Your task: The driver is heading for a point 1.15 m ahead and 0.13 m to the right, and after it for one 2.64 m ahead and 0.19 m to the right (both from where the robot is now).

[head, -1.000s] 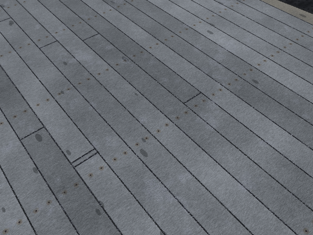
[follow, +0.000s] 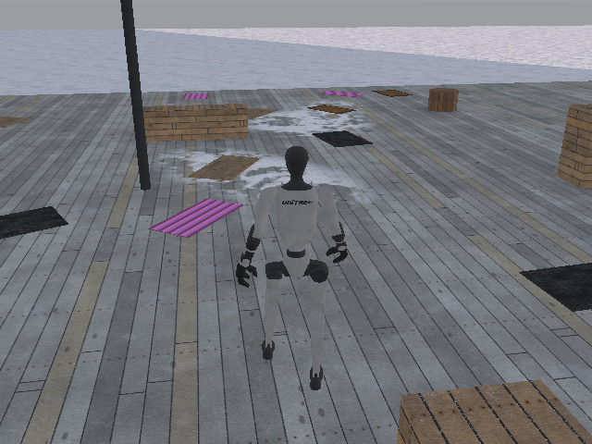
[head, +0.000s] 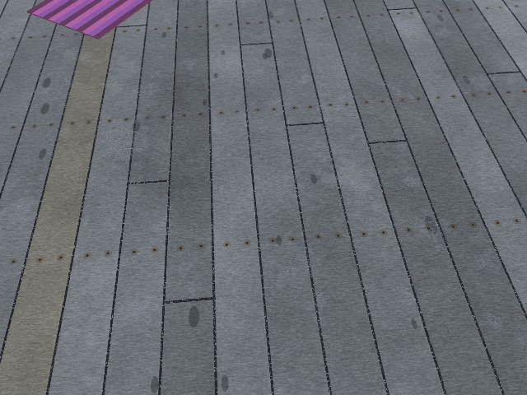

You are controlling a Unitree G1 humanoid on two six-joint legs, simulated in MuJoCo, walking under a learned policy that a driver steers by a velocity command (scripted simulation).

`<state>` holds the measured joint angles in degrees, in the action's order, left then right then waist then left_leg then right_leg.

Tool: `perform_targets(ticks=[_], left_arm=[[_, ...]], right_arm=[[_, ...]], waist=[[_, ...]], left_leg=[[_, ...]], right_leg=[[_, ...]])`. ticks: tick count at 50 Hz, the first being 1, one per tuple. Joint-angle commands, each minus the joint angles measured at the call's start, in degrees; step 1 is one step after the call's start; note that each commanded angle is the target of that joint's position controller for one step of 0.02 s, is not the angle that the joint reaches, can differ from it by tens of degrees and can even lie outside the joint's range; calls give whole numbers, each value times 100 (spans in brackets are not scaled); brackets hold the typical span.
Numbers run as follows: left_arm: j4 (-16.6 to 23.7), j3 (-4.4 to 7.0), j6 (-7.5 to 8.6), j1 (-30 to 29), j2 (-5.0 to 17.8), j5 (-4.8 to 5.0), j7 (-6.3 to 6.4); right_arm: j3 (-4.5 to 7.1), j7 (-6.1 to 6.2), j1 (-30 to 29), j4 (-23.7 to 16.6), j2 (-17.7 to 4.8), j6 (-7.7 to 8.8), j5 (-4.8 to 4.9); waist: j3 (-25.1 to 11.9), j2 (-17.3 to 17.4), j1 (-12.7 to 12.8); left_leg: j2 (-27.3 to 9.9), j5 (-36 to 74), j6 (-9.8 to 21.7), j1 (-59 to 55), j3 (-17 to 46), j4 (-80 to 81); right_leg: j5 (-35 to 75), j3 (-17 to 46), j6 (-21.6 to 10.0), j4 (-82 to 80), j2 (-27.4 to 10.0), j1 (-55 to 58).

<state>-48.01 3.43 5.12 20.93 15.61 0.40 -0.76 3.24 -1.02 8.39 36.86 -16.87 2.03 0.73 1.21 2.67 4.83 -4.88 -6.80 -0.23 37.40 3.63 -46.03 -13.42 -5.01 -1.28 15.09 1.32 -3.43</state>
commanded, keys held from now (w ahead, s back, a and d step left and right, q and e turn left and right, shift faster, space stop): w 1.00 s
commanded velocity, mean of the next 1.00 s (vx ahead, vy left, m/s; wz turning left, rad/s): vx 0.50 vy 0.00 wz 0.06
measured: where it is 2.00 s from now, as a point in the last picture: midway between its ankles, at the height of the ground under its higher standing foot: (289, 271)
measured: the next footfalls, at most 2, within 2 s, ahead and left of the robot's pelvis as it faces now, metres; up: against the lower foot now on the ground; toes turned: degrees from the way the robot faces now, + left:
left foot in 0.16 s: +0.26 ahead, +0.14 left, +0.00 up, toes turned +3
right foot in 0.70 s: +0.57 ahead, -0.08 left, +0.00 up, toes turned +0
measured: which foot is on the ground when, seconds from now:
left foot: up 0.00-0.14, down 0.16-0.72, up 0.74-1.00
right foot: down 0.00-0.16, up 0.18-0.68, down 0.70-1.00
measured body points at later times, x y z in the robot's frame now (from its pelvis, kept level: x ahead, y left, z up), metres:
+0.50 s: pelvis +0.27 +0.06 +0.00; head +0.29 +0.07 +0.45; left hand +0.44 +0.32 -0.10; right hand +0.31 -0.22 -0.11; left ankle +0.22 +0.14 -0.74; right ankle +0.44 -0.12 -0.68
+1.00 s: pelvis +0.55 +0.00 +0.00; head +0.58 +0.00 +0.45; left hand +0.58 +0.28 -0.12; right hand +0.72 -0.26 -0.10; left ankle +0.69 +0.19 -0.68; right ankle +0.53 -0.08 -0.74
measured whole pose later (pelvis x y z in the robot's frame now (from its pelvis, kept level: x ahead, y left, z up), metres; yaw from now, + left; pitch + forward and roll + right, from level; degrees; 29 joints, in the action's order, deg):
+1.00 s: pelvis +0.55 +0.00 +0.00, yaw +1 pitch +1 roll -1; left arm -51.3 2.6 4.8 18.6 15.1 0.0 -1.1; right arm 3.3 0.3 9.2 44.3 -16.8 3.4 0.3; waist 0.9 2.4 3.3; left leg -7.5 -3.8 -0.7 38.5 2.7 -47.8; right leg -9.6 -2.5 -3.6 14.0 3.6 -5.7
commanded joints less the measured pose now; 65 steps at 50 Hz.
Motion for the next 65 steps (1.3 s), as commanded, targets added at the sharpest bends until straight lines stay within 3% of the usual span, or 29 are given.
perform_targets(ticks=[1,5,8,9,10,11,12,13,15,19,25,30,33,34,35,36,37,38,40,42,46,55,58,60,61,62,63,64,65], left_arm=[[278,221,45,-223,1040,84,21],[26,256,-85,5,1191,159,35],[-10,180,-141,-93,1084,134,98],[189,19,-96,1,655,-42,102],[219,-117,22,469,289,-29,59],[214,41,87,39,881,122,11],[359,70,131,-396,985,198,-13],[357,61,140,-595,899,133,22],[295,79,46,-463,785,41,24],[348,30,-132,-694,521,-17,61],[638,-76,-35,-1881,328,1,-59],[903,-77,23,-2458,444,39,-205],[802,17,54,-1952,668,20,-229],[569,139,54,-1209,864,3,-191],[332,264,45,-221,1207,-37,-135],[225,409,0,372,1784,-67,-108],[171,284,-20,503,1315,28,-121],[232,187,-14,55,1072,46,-107],[354,85,-21,-714,755,-33,-99],[369,30,37,-991,562,-110,-114],[184,99,112,-821,795,-65,-49],[-274,147,-79,-38,1003,55,74],[-347,178,-209,-132,1070,37,135],[-303,127,-248,-239,949,35,156],[-160,-12,-211,-13,587,-135,141],[-378,-186,-169,952,47,-83,89],[-503,-7,-171,752,740,81,91],[-281,79,-204,102,952,210,117],[-225,83,-277,-193,864,183,178]], right_arm=[[-41,-91,-602,-492,-104,152,17],[21,-145,-861,-654,-296,178,44],[330,-59,873,-147,-848,153,-33],[450,37,1776,-12,-1343,102,-114],[427,8,1773,3,-1522,110,-88],[294,-14,1588,-7,-1010,135,-35],[228,-23,1232,-17,-849,162,-15],[190,-38,897,-22,-725,178,-41],[128,-68,541,-29,-486,233,-120],[181,-29,608,196,-609,366,-79],[225,91,1096,555,-827,302,-24],[267,129,1486,903,-921,183,38],[300,172,1368,975,-1021,90,42],[269,187,1298,971,-964,51,28],[165,211,1346,882,-755,41,-49],[-41,141,2094,771,-108,158,-87],[-8,120,1853,857,-321,279,-25],[124,83,1285,687,-778,355,142],[124,115,701,551,-726,369,76],[138,136,950,650,-552,249,7],[97,170,634,568,-359,141,-53],[-11,-44,-928,169,-198,293,4],[61,-117,-635,214,-391,355,-77],[226,-66,480,576,-759,395,-183],[308,-9,1133,654,-1210,391,-321],[288,-6,1232,699,-1241,297,-270],[227,-17,1292,640,-901,213,-164],[172,14,821,574,-763,188,-128],[118,44,404,561,-611,182,-129]], waist=[[136,-644,-40],[198,-787,-141],[-891,-679,-1111],[-1720,266,-1331],[-2339,1355,-974],[-1808,746,-1121],[-1024,575,-1025],[-664,176,-849],[-388,264,-492],[-130,111,-371],[186,27,-769],[326,57,-883],[-25,229,-530],[-490,173,-147],[-1288,-99,220],[-2178,-1457,21],[-2436,-1586,207],[-1462,-1218,172],[-426,-636,-142],[-265,-859,-480],[-41,-664,-521],[334,-554,-13],[19,-738,-282],[-732,-584,-839],[-1643,242,-915],[-2530,1478,-661],[-2663,747,-932],[-1789,528,-881],[-1267,228,-730]], left_leg=[[74,599,26,-269,-314,829],[235,113,305,-529,-413,1404],[481,331,727,-3314,-572,1729],[-849,248,1223,-5185,1203,1661],[-1788,-689,1943,-6007,3693,2522],[-1601,-1267,1753,-5640,3431,2745],[-1385,-970,1562,-4873,2562,2859],[-1124,-490,1447,-4154,2009,2994],[-834,323,1389,-3221,1376,3348],[-754,929,1509,-2788,758,3786],[-536,766,1224,-2929,93,3911],[-924,969,1120,-3843,190,3517],[-932,2498,929,-4184,133,2782],[-668,3259,791,-4037,-82,1901],[-378,2509,596,-3164,-308,483],[574,-182,111,-706,-516,-1836],[802,-2632,122,138,269,-2610],[430,-2346,215,680,336,-2922],[-74,-1427,247,463,49,-2329],[-296,-984,192,-246,97,-1881],[-379,-224,-41,-26,-3,-1024],[9,1169,20,-182,-260,1493],[235,813,250,-772,-288,1816],[341,1833,517,-2566,-424,2161],[-814,4135,930,-4450,617,1568],[-2138,4872,1905,-5991,2273,1577],[-1923,3887,1790,-5553,2295,1869],[-1692,3317,1560,-4852,1614,2097],[-1442,2896,1399,-4101,1174,2343]], right_leg=[[1690,720,-937,-614,-1393,-123],[2326,733,-794,-284,-1692,460],[3825,164,-387,1880,-1224,-184],[1768,-62,-87,3919,-754,-1807],[-2022,626,79,5363,48,-3300],[-1917,1068,30,5874,-299,-3928],[-1376,907,-35,5771,-544,-4144],[-883,820,-27,5483,-751,-3951],[-341,880,50,5064,-977,-3347],[307,834,263,4321,-1009,-3422],[1984,621,268,2239,-738,-3262],[1579,657,20,1525,-585,-3385],[962,402,-239,1317,-305,-2517],[1026,224,-397,1205,-120,-1476],[1309,783,-692,1491,-670,200],[356,3396,-1676,1277,-2136,2560],[-605,4769,-1780,342,-2333,2743],[-1057,4016,-1457,177,-2160,2016],[-361,2806,-1226,-147,-1753,328],[315,2199,-1144,-470,-1440,-519],[1261,1528,-1290,-825,-1372,-761],[1654,915,-979,-578,-1376,96],[3085,911,-705,227,-1442,548],[3766,712,-346,1648,-936,234],[1767,567,-57,3260,-483,-1002],[-2598,706,268,5098,273,-2619],[-2707,1380,262,5630,94,-2750],[-2413,1208,253,5702,-130,-3183],[-2028,1048,311,5474,-362,-3196]])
